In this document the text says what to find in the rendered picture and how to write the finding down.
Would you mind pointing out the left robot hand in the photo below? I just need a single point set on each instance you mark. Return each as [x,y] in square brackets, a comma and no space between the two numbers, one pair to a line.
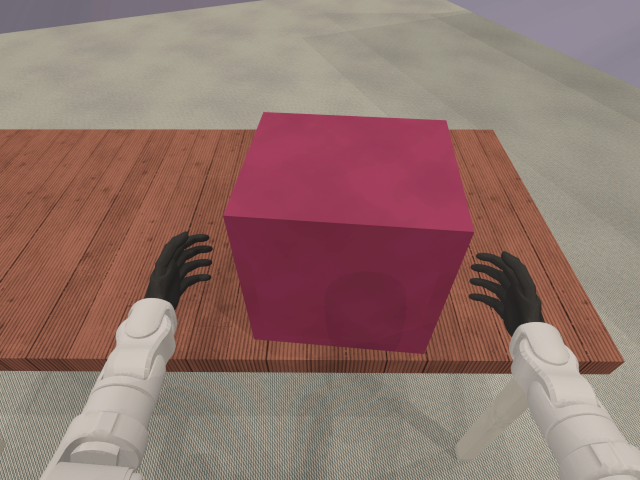
[167,280]

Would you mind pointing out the robot left forearm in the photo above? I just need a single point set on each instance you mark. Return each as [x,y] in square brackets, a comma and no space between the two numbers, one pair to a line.
[112,428]

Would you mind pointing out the table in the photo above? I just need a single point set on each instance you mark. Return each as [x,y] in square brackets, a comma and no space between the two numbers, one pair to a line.
[86,213]

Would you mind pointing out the robot right forearm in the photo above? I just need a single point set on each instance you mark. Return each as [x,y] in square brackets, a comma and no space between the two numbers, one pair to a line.
[581,434]

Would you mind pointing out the carton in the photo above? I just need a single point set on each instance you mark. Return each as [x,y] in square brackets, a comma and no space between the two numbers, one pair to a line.
[348,231]

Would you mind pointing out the right robot hand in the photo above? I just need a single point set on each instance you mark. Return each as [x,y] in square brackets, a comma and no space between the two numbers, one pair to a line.
[519,303]

